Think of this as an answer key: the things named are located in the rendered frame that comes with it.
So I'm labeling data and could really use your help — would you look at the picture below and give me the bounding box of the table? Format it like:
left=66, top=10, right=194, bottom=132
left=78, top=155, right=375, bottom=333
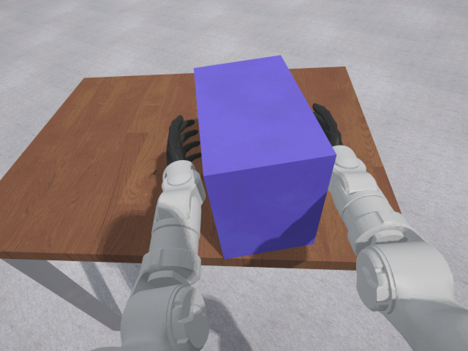
left=0, top=67, right=401, bottom=331

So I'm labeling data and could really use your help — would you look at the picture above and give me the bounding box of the left robot hand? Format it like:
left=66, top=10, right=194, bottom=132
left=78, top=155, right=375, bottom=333
left=167, top=115, right=202, bottom=166

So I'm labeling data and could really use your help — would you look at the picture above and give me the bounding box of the right robot hand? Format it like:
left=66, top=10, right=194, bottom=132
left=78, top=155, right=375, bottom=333
left=312, top=103, right=343, bottom=147

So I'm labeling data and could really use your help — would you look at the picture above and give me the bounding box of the robot right forearm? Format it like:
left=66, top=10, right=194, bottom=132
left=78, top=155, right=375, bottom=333
left=328, top=146, right=455, bottom=297

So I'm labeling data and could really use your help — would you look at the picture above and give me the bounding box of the robot left upper arm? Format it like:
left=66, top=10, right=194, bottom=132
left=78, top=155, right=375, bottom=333
left=91, top=284, right=209, bottom=351

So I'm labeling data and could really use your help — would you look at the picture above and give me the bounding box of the robot right upper arm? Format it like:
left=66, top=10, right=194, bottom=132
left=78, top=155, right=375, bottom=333
left=356, top=241, right=468, bottom=351

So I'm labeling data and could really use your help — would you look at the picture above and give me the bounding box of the robot left forearm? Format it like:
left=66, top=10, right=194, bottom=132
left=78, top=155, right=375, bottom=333
left=121, top=160, right=205, bottom=320

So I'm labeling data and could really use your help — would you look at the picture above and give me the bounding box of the carton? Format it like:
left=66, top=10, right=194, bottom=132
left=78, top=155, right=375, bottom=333
left=194, top=55, right=336, bottom=260

